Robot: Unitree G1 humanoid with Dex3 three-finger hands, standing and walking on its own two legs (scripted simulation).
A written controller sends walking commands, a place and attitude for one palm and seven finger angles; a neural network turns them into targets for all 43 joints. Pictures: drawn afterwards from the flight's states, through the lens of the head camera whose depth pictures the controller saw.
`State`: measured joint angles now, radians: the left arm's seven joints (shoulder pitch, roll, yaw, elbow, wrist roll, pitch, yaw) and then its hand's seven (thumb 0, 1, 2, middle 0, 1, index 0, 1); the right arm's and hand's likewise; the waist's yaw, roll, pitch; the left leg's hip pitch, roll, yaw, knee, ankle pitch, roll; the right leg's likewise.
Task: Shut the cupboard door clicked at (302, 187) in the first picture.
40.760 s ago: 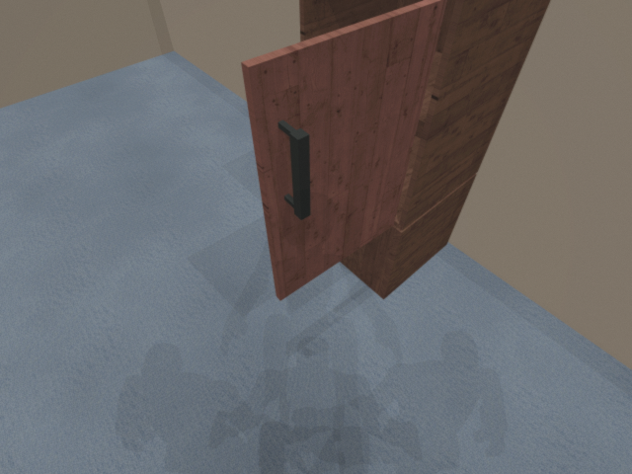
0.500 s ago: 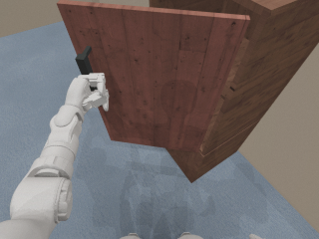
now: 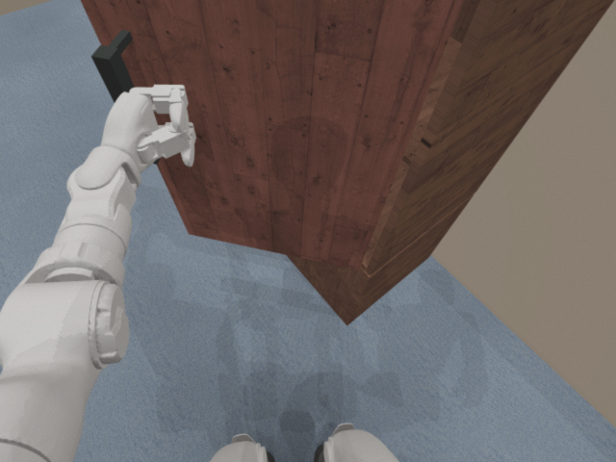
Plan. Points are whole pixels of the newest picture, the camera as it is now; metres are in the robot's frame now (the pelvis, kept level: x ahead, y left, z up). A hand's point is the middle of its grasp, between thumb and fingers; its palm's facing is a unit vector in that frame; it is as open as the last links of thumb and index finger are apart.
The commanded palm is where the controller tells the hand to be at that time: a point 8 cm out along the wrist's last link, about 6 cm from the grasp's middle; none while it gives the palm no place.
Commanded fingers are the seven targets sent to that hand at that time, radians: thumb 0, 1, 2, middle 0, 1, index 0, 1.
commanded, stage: push the door shut along its arc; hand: left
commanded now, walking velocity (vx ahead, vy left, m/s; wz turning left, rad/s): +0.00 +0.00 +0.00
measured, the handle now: (139, 103) +0.57 +0.17 +0.11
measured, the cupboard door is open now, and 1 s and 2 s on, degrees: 39 25 25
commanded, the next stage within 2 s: pull the fist back off the door in 0.68 s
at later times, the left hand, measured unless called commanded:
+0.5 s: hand (207, 109) +0.55 +0.08 +0.11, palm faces -0.41 -0.91 +0.00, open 3.0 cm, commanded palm +0.57 +0.12 +0.11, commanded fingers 0.00 0.90 0.90 -1.30 -1.50 -1.30 -1.50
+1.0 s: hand (238, 89) +0.59 +0.04 +0.11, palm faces +0.03 -1.00 +0.02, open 3.1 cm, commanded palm +0.56 +0.08 +0.11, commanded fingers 0.00 0.90 0.90 -1.30 -1.50 -1.30 -1.50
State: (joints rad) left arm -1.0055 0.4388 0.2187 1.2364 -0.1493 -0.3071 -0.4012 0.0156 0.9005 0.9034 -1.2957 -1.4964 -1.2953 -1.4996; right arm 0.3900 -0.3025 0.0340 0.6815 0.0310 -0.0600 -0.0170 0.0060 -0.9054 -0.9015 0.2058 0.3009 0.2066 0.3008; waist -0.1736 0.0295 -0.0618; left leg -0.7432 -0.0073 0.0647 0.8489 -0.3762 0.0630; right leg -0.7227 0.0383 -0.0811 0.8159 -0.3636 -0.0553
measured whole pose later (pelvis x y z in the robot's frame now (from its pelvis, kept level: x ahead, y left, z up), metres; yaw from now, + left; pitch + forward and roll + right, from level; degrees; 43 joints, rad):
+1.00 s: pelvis +0.02 +0.00 -0.02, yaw +0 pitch +25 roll -2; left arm -1.27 0.28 0.27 1.30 0.02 -0.30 0.17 0.02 0.87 0.93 -1.29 -1.50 -1.29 -1.50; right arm 0.44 -0.26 0.01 0.68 -0.08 -0.07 0.10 0.00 -0.91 -0.90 0.20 0.30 0.21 0.30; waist -0.22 0.06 -0.13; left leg -0.97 0.00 0.05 0.98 -0.44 0.06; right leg -0.94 0.04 -0.10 0.93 -0.43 -0.05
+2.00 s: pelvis +0.01 -0.02 +0.02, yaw -1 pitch +9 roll +1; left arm -0.61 0.17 0.17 0.84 -0.13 -0.33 0.01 0.02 0.90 0.90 -1.30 -1.50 -1.30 -1.50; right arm 0.36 -0.25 0.01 0.63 0.04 0.01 0.04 0.01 -0.91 -0.90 0.20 0.30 0.20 0.30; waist -0.07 0.05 -0.10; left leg -0.53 0.00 0.09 0.72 -0.35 0.03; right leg -0.54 0.06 -0.05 0.73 -0.35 -0.08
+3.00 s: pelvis +0.03 +0.02 +0.05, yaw +1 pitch -4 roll -1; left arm 0.47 0.36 0.32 -0.35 -0.08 -0.06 0.09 0.01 0.89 0.90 -0.41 -0.52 -0.41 -0.53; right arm 0.22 -0.24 0.02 0.62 0.02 -0.02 -0.04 0.01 -0.90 -0.90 0.21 0.30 0.21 0.30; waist 0.06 0.09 0.00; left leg -0.09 -0.05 0.06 0.40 -0.25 0.08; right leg -0.07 0.03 -0.06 0.37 -0.23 -0.02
